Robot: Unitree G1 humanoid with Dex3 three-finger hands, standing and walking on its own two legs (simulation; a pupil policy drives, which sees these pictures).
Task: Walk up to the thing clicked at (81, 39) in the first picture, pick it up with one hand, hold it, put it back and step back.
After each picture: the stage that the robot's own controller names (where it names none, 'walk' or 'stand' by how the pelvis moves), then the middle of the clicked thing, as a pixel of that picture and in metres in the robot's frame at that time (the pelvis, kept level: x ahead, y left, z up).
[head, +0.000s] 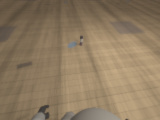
stand; (81, 40) +1.67 +0.21 -0.65
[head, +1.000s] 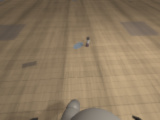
walk; (87, 42) +1.56 +0.15 -0.65
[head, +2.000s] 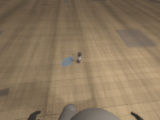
walk; (79, 58) +1.03 +0.18 -0.62
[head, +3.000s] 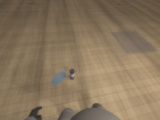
walk; (72, 74) +0.65 +0.19 -0.64
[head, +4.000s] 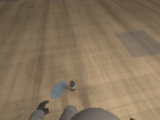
stand; (72, 86) +0.45 +0.19 -0.63
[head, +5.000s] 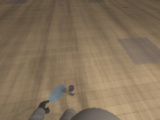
stand; (71, 90) +0.42 +0.18 -0.64
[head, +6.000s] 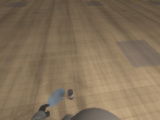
stand; (70, 94) +0.39 +0.20 -0.66
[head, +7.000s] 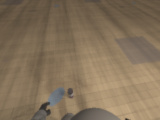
stand; (70, 93) +0.38 +0.20 -0.66
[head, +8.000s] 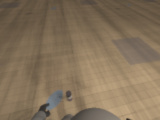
stand; (69, 96) +0.36 +0.22 -0.65
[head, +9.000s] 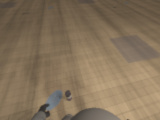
stand; (68, 95) +0.36 +0.22 -0.66
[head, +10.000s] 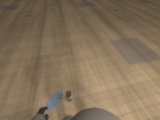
stand; (69, 96) +0.37 +0.22 -0.66
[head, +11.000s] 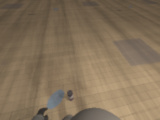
stand; (70, 95) +0.38 +0.20 -0.66
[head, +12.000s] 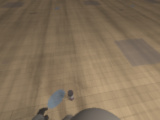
stand; (71, 95) +0.37 +0.19 -0.66
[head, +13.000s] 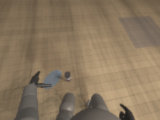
go down; (68, 77) +0.43 +0.18 -0.54
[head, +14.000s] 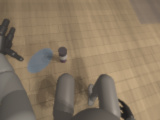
go down; (63, 56) +0.50 +0.19 -0.28
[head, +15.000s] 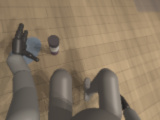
close in; (54, 47) +0.49 +0.20 -0.21
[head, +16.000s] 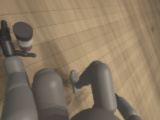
close; (24, 40) +0.49 +0.25 -0.17
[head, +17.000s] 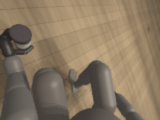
lift; (22, 41) +0.46 +0.25 -0.17
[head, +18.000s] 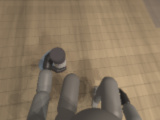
lift; (60, 62) +0.36 +0.20 -0.03
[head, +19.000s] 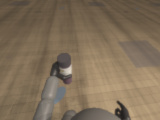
hold; (66, 70) +0.32 +0.16 +0.08
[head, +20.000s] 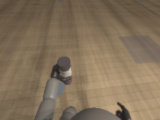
hold; (66, 72) +0.32 +0.16 +0.04
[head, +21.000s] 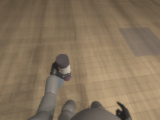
crouch; (65, 69) +0.35 +0.16 +0.00
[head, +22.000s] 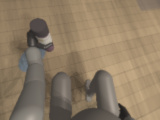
lower; (45, 39) +0.51 +0.22 -0.05
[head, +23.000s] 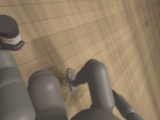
lower; (11, 37) +0.49 +0.26 -0.18
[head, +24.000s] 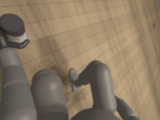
lower; (17, 35) +0.49 +0.26 -0.18
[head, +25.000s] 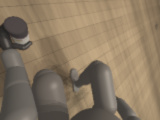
lower; (20, 37) +0.48 +0.26 -0.18
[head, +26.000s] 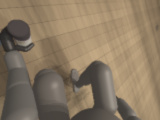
lower; (23, 39) +0.47 +0.25 -0.18
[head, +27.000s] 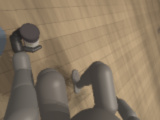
draw back; (31, 41) +0.47 +0.23 -0.18
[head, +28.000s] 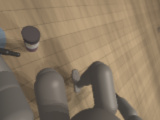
rise; (31, 42) +0.47 +0.23 -0.18
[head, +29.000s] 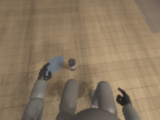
walk; (72, 65) +0.47 +0.15 -0.39
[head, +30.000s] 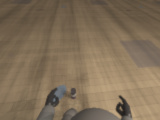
stand; (73, 94) +0.39 +0.14 -0.60
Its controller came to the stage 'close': yes
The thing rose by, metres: 0.69
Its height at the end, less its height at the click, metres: +0.00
